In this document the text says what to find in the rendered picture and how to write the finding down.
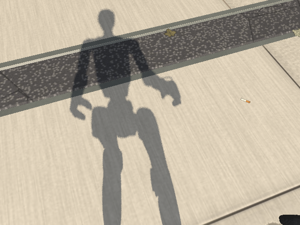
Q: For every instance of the robot right hand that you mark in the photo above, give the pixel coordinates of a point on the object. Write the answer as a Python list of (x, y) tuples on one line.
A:
[(289, 219)]

